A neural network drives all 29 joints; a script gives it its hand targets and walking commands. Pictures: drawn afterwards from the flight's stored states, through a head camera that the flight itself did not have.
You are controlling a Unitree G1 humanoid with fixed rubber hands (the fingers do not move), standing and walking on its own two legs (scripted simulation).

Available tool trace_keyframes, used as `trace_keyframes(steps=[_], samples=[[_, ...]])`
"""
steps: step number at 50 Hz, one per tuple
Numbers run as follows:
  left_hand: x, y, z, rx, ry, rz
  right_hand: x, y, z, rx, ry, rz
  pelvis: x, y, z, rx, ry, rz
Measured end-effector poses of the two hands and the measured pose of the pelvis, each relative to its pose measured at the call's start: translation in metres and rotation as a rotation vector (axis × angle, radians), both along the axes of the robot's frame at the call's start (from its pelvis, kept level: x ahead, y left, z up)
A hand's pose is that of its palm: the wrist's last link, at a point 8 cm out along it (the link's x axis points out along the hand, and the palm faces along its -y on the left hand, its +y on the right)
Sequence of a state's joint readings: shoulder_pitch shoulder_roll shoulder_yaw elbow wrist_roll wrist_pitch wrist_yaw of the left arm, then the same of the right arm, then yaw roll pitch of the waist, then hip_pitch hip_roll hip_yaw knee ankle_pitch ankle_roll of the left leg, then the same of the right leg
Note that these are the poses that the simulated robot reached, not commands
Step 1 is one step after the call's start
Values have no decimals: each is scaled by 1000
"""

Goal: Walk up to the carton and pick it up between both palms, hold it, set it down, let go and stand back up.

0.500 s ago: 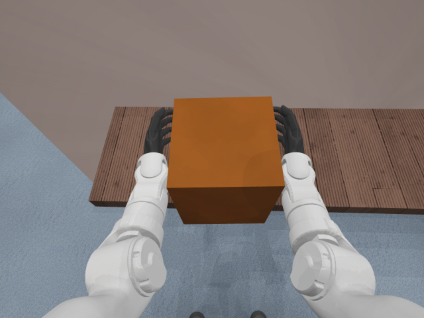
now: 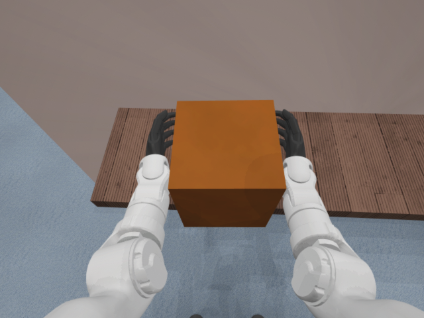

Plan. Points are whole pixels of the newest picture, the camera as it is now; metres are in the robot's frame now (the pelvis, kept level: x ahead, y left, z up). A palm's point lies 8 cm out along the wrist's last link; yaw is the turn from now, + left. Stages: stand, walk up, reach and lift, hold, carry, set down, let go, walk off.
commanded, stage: reach and lift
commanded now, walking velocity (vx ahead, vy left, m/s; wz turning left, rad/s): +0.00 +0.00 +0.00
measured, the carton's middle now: (224, 169) +0.39 -0.01 +0.00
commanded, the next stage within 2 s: none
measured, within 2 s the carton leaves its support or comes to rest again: leaves its support in 0.20 s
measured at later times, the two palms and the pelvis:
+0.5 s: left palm (142, 137) +0.40 +0.13 +0.10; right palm (301, 132) +0.39 -0.14 +0.11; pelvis -0.01 -0.01 +0.01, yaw +1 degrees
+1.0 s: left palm (142, 138) +0.38 +0.11 +0.14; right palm (319, 135) +0.37 -0.15 +0.13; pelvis -0.02 -0.01 +0.01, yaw +1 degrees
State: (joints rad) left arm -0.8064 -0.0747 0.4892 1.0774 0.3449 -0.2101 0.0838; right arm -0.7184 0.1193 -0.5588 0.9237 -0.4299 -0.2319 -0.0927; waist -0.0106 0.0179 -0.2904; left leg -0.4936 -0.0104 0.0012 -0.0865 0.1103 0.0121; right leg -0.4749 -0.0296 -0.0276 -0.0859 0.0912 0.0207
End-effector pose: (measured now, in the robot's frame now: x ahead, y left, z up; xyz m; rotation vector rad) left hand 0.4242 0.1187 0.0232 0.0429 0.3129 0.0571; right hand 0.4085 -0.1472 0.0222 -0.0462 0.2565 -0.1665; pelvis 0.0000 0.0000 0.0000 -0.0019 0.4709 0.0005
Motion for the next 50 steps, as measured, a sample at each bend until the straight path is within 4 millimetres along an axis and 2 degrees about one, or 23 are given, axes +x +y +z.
trace_keyframes(steps=[8,12,17,26,31,38,45,50], samples=[[-8,3,3,4,23,12,-6,3,2,23,26,-3,1,0,2,0,-29,5],[-15,5,10,3,20,20,-11,6,10,34,26,3,1,-1,4,0,-60,11],[-21,7,31,5,-8,20,-15,8,33,47,5,6,-1,-4,6,0,-117,20],[-20,8,83,11,-33,22,-13,9,89,47,-13,3,-9,-7,8,-4,-237,18],[-16,10,101,18,-30,17,-9,10,107,38,-6,9,-10,-8,9,-2,-273,21],[-22,10,104,18,-34,18,-12,9,109,38,-7,18,-8,-9,11,5,-310,26],[-38,2,103,12,-33,27,-28,2,104,37,-7,23,-11,-11,12,7,-345,24],[-48,-4,114,9,-42,30,-40,-4,110,31,-17,22,-16,-14,12,4,-369,17]])
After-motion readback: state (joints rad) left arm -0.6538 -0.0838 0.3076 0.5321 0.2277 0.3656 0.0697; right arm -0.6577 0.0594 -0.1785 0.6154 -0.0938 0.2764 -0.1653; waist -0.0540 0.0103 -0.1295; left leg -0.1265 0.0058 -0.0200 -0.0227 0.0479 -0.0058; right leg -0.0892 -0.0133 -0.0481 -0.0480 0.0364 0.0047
